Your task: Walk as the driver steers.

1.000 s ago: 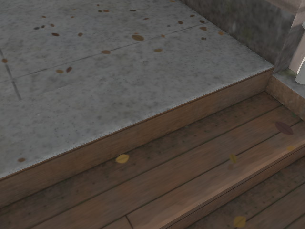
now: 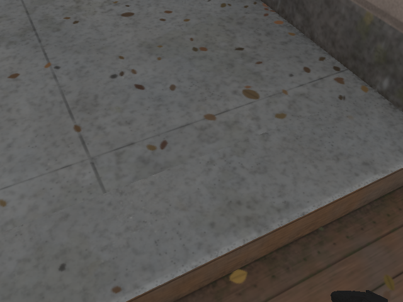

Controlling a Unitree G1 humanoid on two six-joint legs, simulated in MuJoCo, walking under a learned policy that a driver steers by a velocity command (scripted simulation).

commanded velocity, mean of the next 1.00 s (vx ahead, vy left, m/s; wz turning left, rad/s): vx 0.31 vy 0.00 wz -0.46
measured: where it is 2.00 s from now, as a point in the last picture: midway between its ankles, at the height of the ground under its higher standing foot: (322, 225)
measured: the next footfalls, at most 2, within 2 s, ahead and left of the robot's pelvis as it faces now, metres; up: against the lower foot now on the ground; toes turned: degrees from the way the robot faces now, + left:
right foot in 0.90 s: +0.10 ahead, -0.26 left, +0.00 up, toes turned -31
left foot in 1.42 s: +0.40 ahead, -0.26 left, +0.15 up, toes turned +0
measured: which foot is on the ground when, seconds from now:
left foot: down 0.00-0.88, up 0.90-1.00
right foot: up 0.00-0.88, down 0.90-1.00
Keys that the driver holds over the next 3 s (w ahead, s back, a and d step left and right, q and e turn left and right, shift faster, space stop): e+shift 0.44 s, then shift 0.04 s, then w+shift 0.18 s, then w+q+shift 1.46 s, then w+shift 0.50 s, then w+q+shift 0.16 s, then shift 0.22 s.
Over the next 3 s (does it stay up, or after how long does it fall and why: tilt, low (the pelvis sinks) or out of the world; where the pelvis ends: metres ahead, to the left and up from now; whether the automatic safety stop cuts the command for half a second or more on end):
stays up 1.56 0.27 0.30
